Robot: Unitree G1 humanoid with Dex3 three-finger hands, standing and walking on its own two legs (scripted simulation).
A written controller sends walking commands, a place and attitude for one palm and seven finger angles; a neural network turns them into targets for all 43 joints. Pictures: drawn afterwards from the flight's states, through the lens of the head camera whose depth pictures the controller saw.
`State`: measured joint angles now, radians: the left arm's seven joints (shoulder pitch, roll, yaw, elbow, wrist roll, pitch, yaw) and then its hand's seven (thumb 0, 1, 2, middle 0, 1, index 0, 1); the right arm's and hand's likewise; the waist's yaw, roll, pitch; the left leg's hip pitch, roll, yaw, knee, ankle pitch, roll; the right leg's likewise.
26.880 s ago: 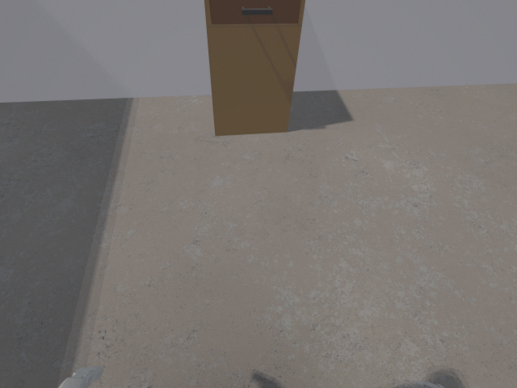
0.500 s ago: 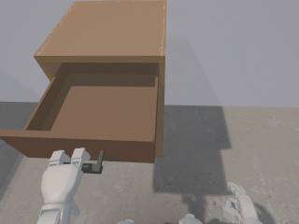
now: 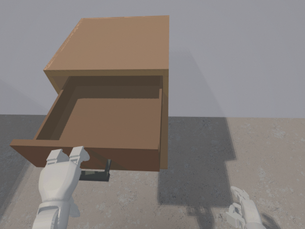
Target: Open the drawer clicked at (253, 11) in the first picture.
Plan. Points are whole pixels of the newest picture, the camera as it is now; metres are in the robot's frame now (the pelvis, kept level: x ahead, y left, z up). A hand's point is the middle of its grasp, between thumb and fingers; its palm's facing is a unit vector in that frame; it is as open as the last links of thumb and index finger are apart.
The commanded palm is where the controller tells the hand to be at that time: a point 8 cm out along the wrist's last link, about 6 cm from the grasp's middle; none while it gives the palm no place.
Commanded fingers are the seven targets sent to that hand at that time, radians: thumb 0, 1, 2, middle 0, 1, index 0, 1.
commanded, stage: lift the hand off the handle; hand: left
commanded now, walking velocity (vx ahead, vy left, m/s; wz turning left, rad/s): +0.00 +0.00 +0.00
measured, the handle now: (86, 168) +0.27 +0.23 -0.01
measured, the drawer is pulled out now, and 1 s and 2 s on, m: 0.30 0.30 0.30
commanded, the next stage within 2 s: draw the hand back to the body in 0.92 s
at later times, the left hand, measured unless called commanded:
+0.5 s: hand (61, 165) +0.23 +0.24 +0.08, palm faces +0.11 -0.08 -0.99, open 13.8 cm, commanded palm +0.20 +0.24 +0.14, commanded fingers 0.00 -0.50 0.30 -0.30 -1.20 -0.30 -1.20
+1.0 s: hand (50, 156) +0.23 +0.25 +0.13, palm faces +0.09 -0.14 -0.99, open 13.8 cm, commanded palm +0.19 +0.24 +0.18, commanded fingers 0.00 -0.50 0.30 -0.30 -1.20 -0.30 -1.20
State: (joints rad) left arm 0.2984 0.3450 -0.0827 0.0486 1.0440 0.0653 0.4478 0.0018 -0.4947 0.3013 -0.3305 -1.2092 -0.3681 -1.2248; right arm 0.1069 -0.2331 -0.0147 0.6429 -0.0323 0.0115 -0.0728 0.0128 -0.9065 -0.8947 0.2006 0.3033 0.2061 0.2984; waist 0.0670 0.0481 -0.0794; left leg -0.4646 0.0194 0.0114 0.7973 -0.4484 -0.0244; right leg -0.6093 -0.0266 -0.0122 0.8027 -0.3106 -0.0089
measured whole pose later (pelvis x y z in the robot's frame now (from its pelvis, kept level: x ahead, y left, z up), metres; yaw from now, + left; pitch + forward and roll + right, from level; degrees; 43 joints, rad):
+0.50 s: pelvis +0.03 +0.01 +0.02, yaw +0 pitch +2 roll +0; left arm 0.36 0.38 -0.08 -0.23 1.01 0.10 0.27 0.00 -0.50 0.30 -0.32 -1.21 -0.33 -1.20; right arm 0.07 -0.21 0.02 0.63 -0.03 0.05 -0.03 0.01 -0.91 -0.89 0.20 0.30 0.21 0.30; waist 0.12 0.08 -0.04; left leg -0.23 0.02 0.01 0.59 -0.39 -0.02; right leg -0.38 -0.02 -0.02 0.61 -0.27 0.00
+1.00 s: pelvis +0.03 +0.01 +0.03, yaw +0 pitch -1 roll +0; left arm 0.37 0.44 -0.05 -0.39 0.91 0.17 0.10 0.00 -0.50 0.30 -0.31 -1.21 -0.32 -1.20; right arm 0.06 -0.25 0.04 0.62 -0.01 0.09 -0.01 0.01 -0.91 -0.89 0.20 0.30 0.20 0.30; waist 0.12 0.10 0.00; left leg -0.10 0.02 0.01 0.45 -0.33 -0.01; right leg -0.24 -0.02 -0.03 0.47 -0.21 0.01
